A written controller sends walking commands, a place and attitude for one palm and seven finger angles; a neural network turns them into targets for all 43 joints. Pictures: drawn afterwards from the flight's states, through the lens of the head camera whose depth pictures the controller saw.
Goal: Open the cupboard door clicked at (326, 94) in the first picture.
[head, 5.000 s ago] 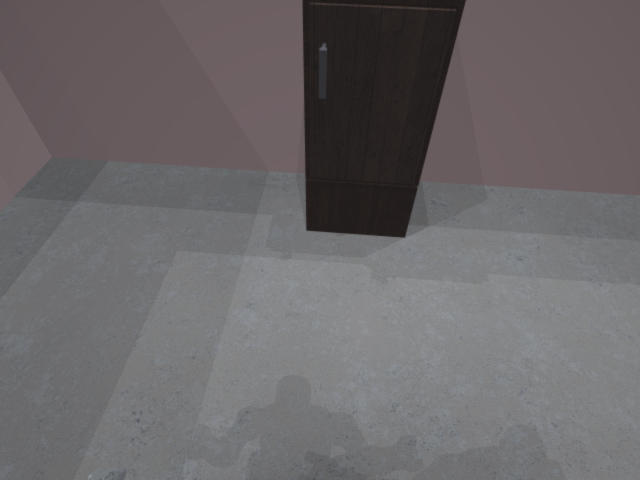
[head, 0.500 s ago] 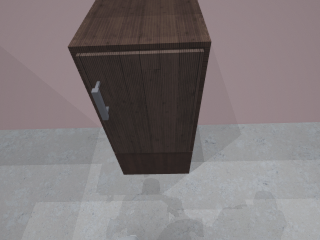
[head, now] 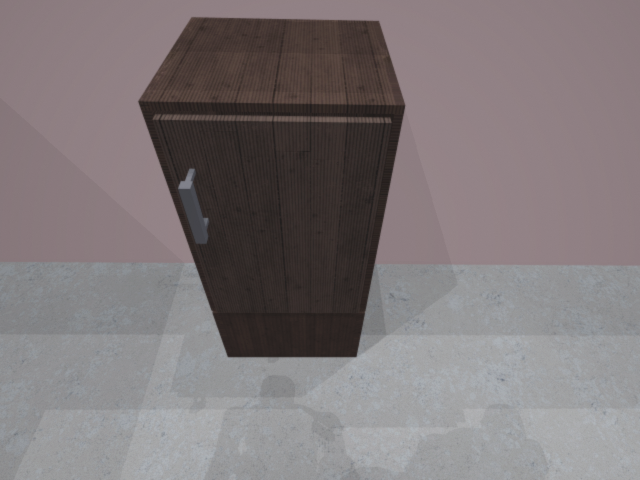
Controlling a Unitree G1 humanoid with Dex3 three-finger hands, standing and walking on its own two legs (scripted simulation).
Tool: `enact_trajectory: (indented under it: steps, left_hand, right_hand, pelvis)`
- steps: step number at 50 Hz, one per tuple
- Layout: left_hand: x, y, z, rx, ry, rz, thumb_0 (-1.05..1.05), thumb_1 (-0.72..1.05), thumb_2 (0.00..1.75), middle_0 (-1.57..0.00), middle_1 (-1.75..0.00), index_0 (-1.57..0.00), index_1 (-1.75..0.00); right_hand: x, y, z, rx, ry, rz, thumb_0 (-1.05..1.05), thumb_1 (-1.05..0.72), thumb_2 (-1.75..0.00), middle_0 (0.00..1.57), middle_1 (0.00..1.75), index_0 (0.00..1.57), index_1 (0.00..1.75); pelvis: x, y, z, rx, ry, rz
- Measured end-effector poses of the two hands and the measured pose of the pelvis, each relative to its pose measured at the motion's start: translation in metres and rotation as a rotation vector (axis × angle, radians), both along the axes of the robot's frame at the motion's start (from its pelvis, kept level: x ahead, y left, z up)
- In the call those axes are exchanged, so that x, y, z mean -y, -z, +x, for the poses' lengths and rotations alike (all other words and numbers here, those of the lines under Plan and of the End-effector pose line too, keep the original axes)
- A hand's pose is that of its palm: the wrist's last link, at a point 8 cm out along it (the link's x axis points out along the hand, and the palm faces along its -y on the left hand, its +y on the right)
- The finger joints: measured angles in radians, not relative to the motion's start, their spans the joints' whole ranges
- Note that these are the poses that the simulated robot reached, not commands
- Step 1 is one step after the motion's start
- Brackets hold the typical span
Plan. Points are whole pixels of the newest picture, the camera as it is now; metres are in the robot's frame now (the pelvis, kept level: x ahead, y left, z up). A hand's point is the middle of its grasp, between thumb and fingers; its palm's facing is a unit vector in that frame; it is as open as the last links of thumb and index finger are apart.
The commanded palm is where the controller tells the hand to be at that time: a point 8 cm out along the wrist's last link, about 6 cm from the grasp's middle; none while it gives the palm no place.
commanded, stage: look again from close up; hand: left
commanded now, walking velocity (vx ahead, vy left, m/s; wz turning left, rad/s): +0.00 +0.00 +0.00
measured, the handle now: (196, 207) +0.58 +0.28 -0.03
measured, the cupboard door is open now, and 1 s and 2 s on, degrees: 0 0 0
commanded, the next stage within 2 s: shuffle to correct the standing spot in 0.54 s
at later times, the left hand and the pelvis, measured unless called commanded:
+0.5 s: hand out of the picture -0.04 +0.20 -0.18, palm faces +0.05 -0.98 -0.17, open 7.4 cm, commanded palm none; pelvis -0.03 +0.03 -0.01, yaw +1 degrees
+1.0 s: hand out of the picture -0.04 +0.18 -0.19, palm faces +0.09 -0.99 -0.12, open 7.4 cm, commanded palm none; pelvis +0.00 +0.03 -0.01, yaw +0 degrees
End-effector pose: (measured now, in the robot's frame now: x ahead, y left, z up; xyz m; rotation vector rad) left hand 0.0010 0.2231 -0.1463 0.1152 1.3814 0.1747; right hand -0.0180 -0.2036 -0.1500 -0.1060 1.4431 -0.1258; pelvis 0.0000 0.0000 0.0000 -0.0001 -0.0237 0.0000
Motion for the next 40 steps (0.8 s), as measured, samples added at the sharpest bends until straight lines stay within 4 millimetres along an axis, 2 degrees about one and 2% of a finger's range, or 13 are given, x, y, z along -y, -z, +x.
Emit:
enact_trajectory:
  steps: [5,10,15,26,40]
  left_hand:
    - [0.005,0.001,-0.021,-0.047,-0.003,-0.010,0.00,0.92,0.89,-0.20,-0.30,-0.20,-0.30]
    - [0.002,0.005,-0.037,-0.053,0.019,-0.010,0.00,0.91,0.89,-0.20,-0.30,-0.20,-0.30]
    - [-0.007,0.008,-0.040,-0.021,0.016,-0.017,0.00,0.91,0.89,-0.20,-0.30,-0.20,-0.30]
    - [-0.022,0.005,-0.045,0.022,0.004,-0.007,0.00,0.91,0.89,-0.20,-0.30,-0.20,-0.30]
    - [-0.007,0.009,-0.066,-0.038,-0.021,-0.041,0.00,0.91,0.89,-0.20,-0.30,-0.20,-0.30]
  right_hand:
    - [-0.006,0.001,-0.005,-0.001,0.004,0.009,0.00,-0.91,-0.90,0.20,0.30,0.20,0.30]
    - [-0.009,0.006,-0.002,0.069,0.011,-0.005,0.01,-0.91,-0.90,0.20,0.30,0.20,0.30]
    - [-0.017,0.007,-0.003,0.109,-0.009,-0.007,0.01,-0.92,-0.90,0.19,0.30,0.20,0.30]
    - [-0.030,0.005,-0.021,0.098,-0.022,0.006,0.01,-0.91,-0.90,0.20,0.30,0.20,0.30]
    - [-0.025,0.005,-0.036,0.031,-0.016,0.002,0.00,-0.91,-0.90,0.20,0.30,0.20,0.30]
  pelvis:
    - [-0.004,0.001,-0.002,-0.007,0.007,-0.004]
    - [-0.015,0.006,-0.011,0.012,0.003,-0.005]
    - [-0.024,0.008,-0.017,0.025,-0.003,0.002]
    - [-0.033,0.007,-0.028,0.016,-0.011,0.009]
    - [-0.028,0.008,-0.025,0.006,-0.007,0.005]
